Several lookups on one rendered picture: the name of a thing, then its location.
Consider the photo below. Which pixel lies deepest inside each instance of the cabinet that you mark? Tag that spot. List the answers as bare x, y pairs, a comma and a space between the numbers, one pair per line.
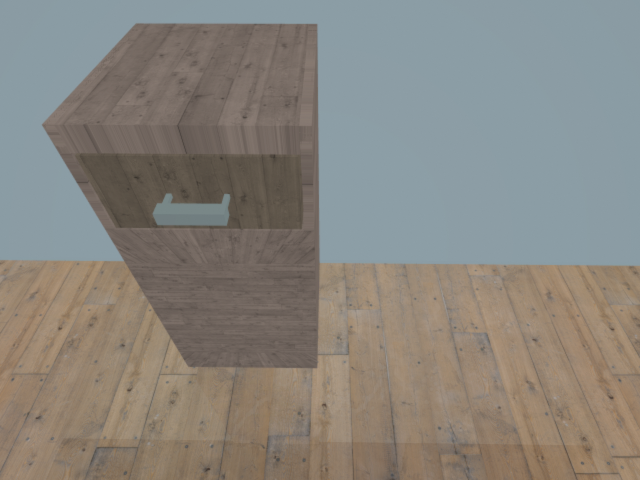
226, 297

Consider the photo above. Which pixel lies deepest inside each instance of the drawer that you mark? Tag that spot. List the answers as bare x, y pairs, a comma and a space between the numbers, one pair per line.
265, 189

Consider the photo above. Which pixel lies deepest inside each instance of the handle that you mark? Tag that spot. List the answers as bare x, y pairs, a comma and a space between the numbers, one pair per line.
167, 213

